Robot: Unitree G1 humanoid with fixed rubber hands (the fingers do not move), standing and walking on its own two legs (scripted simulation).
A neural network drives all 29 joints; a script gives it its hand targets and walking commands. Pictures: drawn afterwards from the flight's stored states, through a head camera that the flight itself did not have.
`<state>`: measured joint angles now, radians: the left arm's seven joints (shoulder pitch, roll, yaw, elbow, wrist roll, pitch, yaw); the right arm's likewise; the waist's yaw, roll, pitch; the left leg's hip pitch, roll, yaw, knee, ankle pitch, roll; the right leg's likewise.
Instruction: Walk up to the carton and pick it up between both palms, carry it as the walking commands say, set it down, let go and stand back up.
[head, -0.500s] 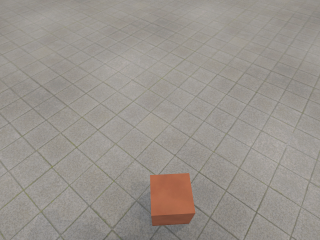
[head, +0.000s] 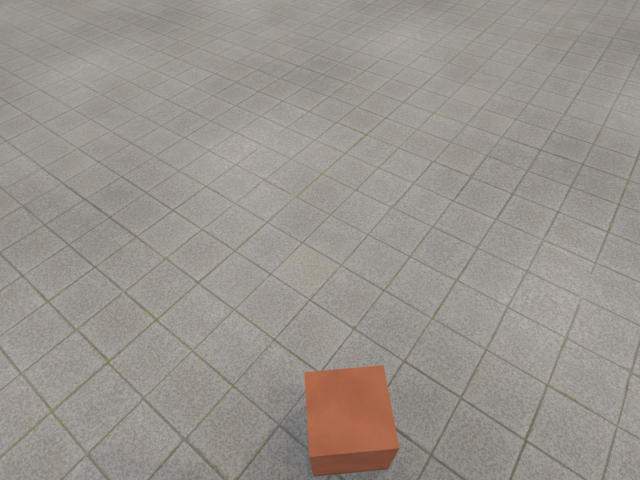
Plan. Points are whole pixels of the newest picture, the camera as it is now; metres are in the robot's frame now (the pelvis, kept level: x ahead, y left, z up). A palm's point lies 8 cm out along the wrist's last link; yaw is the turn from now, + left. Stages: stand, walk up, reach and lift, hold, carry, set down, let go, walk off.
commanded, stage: walk up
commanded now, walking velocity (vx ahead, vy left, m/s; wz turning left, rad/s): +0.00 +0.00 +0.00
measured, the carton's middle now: (347, 422) +0.36 -0.04 -0.65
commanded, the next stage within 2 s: stand in 0.34 s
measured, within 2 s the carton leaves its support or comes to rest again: neither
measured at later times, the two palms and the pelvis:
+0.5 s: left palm out of the picture -0.03 +0.22 -0.14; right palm out of the picture -0.01 -0.25 -0.14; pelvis +0.00 -0.02 +0.00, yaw +0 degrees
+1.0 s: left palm out of the picture +0.13 +0.21 -0.15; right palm out of the picture +0.14 -0.23 -0.16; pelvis -0.03 +0.00 -0.04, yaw -3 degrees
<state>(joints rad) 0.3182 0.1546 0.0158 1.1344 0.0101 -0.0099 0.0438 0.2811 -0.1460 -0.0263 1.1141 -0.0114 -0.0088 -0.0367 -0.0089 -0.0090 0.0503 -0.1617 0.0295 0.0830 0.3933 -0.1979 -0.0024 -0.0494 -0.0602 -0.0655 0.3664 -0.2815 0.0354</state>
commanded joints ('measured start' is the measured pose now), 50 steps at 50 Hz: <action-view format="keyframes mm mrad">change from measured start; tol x4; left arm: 1 95 77 8 0 0 -7 1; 27 76 128 1 22 -3 -31 -11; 28 -275 211 23 -329 -65 21 -9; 29 -626 178 -31 -605 -39 86 3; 31 -497 213 -10 -539 -75 264 15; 34 -266 156 -17 -471 -99 529 -8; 37 -116 147 -1 -466 -91 686 -12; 45 -225 39 98 -757 29 503 -46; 50 -252 32 121 -779 28 412 -47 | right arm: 1 58 -87 -13 -15 -2 -4 -2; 27 27 -132 -13 21 -11 -14 6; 28 -323 -219 26 -330 44 19 22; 29 -585 -146 66 -506 82 91 0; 31 -460 -213 30 -481 82 242 4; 35 -221 -185 49 -446 62 575 7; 37 -139 -180 55 -440 57 667 23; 40 -173 -124 14 -515 5 640 52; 46 -296 -130 -73 -689 -91 448 100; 50 -300 -130 -87 -689 -66 383 103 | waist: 1 3 2 26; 27 6 3 39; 28 -38 -69 -147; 29 -7 -2 -100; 31 49 -46 -109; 34 29 -44 -61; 38 33 26 -258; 50 39 -11 -525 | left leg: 1 43 100 -87 -52 186 15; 27 36 112 -78 -69 138 1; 28 -165 -42 -6 137 -229 83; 30 -242 -29 -5 179 -250 67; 33 -70 -66 -20 216 -106 41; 35 -88 -73 -49 232 26 34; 37 -83 -65 -93 224 262 41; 40 -93 -68 -103 200 420 35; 46 -198 -51 -94 324 506 -8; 50 -274 -59 -90 422 450 -25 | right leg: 1 -91 -73 41 -62 221 -36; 27 -109 -76 60 -85 198 -44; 28 -461 24 68 83 -186 -60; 30 -465 4 29 107 -244 -77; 32 -620 6 0 112 -280 -95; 34 -688 13 51 108 -180 -111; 37 -504 67 102 179 161 -105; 40 -424 103 104 191 349 -78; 44 -507 105 100 257 399 -56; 50 -688 98 84 409 324 -29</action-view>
